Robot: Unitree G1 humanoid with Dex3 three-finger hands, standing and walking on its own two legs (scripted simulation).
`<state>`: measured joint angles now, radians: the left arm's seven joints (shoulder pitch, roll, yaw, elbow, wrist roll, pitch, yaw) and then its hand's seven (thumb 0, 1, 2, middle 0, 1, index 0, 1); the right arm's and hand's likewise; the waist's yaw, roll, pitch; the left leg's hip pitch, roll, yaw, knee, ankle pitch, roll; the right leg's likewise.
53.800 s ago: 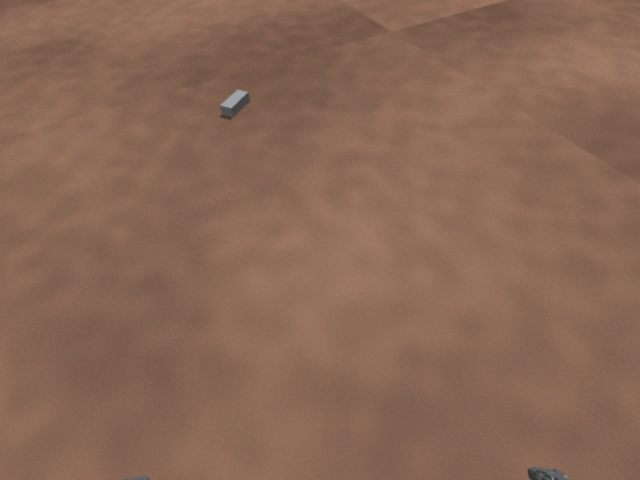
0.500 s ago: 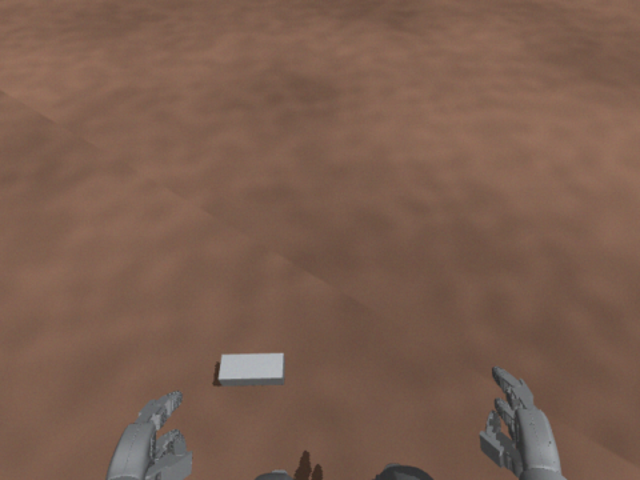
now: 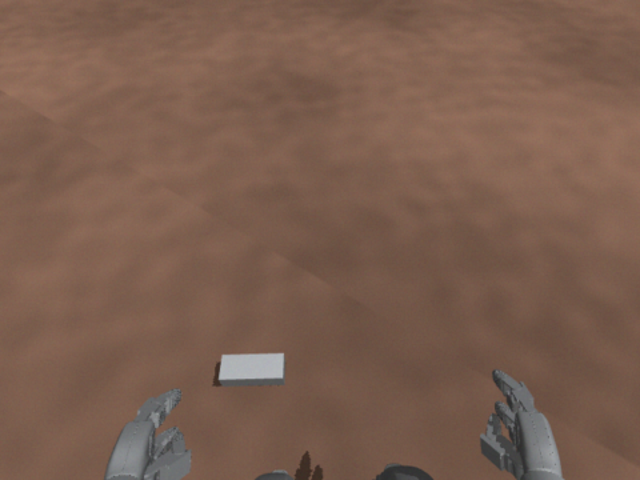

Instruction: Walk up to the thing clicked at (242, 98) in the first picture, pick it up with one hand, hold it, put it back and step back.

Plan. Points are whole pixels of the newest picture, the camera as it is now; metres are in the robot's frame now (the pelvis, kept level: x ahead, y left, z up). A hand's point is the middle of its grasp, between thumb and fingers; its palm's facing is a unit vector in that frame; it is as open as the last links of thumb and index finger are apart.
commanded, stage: home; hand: left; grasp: from above
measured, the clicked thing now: (253, 369) +0.52 +0.21 -0.69
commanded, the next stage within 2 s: stand in 0.36 s
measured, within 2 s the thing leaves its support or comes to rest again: neither
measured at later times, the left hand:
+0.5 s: hand (184, 459) +0.17 +0.18 -0.05, palm faces +0.01 -0.97 -0.25, open 7.4 cm
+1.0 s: hand out of the picture +0.05 +0.24 -0.10, palm faces +0.04 -0.95 -0.32, open 7.4 cm
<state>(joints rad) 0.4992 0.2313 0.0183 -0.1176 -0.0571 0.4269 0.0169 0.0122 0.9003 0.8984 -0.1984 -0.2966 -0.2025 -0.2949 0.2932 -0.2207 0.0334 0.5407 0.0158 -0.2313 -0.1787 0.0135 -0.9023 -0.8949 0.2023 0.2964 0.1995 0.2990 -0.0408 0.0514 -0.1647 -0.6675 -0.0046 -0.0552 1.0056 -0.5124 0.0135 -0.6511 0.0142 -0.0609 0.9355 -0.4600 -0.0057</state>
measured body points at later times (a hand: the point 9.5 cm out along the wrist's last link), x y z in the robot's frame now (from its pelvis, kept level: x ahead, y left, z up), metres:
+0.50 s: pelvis +0.00 +0.00 +0.00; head +0.02 +0.00 +0.45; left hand +0.16 +0.23 -0.04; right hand +0.15 -0.24 -0.07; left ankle -0.01 +0.11 -0.68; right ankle +0.00 -0.12 -0.68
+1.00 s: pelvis -0.01 +0.01 +0.06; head -0.01 +0.00 +0.51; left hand +0.05 +0.29 -0.08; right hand +0.07 -0.27 -0.08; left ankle -0.01 +0.11 -0.68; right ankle +0.00 -0.12 -0.68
